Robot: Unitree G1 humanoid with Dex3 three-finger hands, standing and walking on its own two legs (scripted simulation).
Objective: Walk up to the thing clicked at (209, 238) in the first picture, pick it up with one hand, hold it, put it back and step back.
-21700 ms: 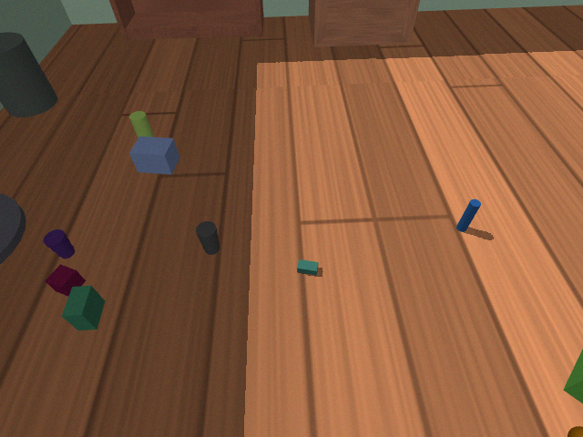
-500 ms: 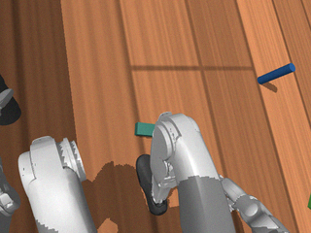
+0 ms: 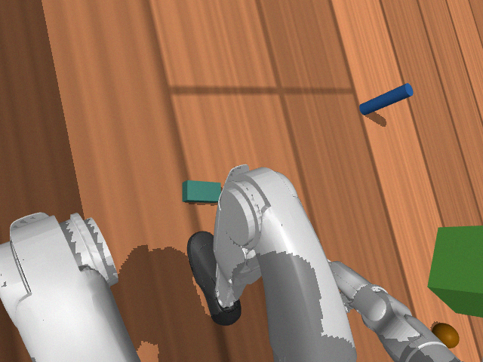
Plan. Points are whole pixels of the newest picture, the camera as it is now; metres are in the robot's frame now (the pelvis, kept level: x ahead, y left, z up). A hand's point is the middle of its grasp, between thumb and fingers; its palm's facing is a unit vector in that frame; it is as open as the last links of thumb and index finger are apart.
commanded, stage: lower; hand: left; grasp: from the side
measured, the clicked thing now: out of the picture +0.43 +0.30 -0.20
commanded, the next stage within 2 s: loosen in 0.28 s
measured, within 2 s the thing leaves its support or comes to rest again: rests again in 1.54 s
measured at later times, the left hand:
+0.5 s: hand out of the picture +0.45 +0.31 -0.17, palm faces +0.45 -0.89 -0.01, open 7.6 cm
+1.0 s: hand out of the picture +0.45 +0.31 -0.16, palm faces +0.44 -0.90 +0.01, open 14.1 cm
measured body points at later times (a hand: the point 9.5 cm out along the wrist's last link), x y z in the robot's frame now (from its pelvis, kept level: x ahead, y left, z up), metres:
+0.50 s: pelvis -0.01 +0.00 +0.00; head +0.23 +0.18 +0.33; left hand +0.42 +0.36 -0.16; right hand +0.15 -0.25 -0.04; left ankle +0.08 +0.13 -0.25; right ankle +0.13 -0.12 -0.25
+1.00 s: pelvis -0.01 +0.01 +0.00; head +0.23 +0.19 +0.33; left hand +0.42 +0.36 -0.16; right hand +0.15 -0.25 -0.03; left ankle +0.08 +0.13 -0.25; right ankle +0.13 -0.12 -0.25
